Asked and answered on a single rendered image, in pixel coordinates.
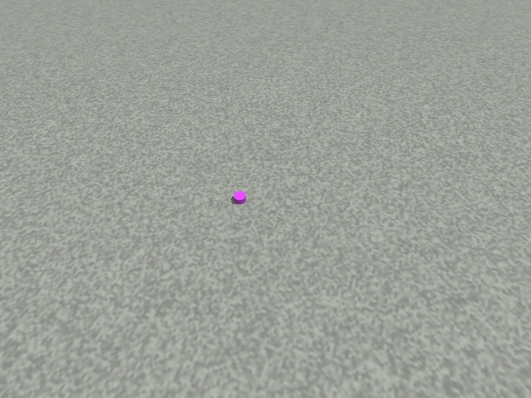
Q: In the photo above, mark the tin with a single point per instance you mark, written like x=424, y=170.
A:
x=240, y=197

